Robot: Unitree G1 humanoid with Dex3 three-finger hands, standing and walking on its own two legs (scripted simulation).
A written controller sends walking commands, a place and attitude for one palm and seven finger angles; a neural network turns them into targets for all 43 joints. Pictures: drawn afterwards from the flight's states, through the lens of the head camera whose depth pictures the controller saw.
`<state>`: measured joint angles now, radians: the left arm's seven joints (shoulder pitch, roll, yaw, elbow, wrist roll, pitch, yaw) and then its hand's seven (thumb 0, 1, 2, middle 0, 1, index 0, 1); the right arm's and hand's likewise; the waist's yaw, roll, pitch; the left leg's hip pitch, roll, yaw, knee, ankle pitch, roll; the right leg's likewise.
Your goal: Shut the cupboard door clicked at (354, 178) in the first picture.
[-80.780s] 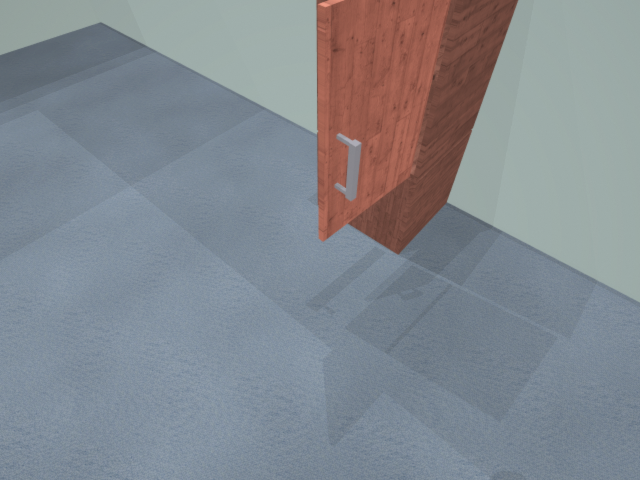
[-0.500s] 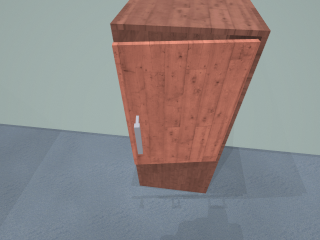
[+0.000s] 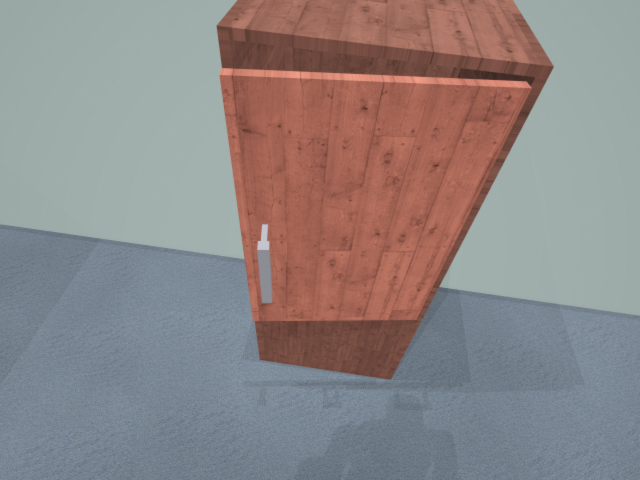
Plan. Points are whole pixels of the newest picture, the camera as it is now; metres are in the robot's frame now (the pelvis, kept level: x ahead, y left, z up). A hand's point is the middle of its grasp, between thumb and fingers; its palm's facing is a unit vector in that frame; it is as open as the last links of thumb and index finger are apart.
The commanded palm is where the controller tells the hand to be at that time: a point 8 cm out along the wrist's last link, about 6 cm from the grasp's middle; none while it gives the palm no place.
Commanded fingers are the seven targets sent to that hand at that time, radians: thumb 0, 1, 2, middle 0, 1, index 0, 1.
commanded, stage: shuffle to correct the standing spot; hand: left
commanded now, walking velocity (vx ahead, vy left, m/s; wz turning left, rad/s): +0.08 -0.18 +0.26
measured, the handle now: (266, 265) +0.48 +0.12 -0.09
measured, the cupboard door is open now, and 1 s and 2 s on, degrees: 10 10 10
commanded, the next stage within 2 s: come to a stop and stand still in 0.64 s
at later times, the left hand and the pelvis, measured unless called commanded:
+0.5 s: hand out of the picture +0.00 +0.11 -0.19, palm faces +0.10 -0.99 -0.10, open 7.4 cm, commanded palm none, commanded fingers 0.00 0.90 0.90 -0.20 -0.30 -0.20 -0.30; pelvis +0.05 -0.04 +0.00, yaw +4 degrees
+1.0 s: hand out of the picture +0.13 +0.02 -0.16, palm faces +0.12 -0.96 -0.24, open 7.2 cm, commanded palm none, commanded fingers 0.00 0.90 0.90 -0.20 -0.30 -0.20 -0.30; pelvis +0.08 -0.17 +0.00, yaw +5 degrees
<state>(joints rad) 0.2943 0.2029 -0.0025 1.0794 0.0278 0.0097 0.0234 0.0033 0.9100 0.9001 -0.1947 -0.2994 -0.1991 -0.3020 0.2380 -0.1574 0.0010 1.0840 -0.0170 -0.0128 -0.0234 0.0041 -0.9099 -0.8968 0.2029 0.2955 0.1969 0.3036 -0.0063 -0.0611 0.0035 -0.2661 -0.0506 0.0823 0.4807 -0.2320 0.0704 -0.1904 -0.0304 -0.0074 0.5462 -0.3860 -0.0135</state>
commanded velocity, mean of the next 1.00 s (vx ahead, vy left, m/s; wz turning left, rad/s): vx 0.01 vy -0.05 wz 0.05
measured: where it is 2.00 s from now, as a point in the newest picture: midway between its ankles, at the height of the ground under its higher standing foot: outside the picture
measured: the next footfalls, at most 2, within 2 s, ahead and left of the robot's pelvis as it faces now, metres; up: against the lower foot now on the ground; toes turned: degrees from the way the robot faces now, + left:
right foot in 0.78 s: +0.15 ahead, -0.25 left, +0.00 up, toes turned +0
left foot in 1.36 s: +0.08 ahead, -0.03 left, +0.00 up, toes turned +8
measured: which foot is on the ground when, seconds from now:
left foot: down 0.00-0.78, up 0.80-1.00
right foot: down 0.00-0.38, up 0.40-0.76, down 0.78-1.00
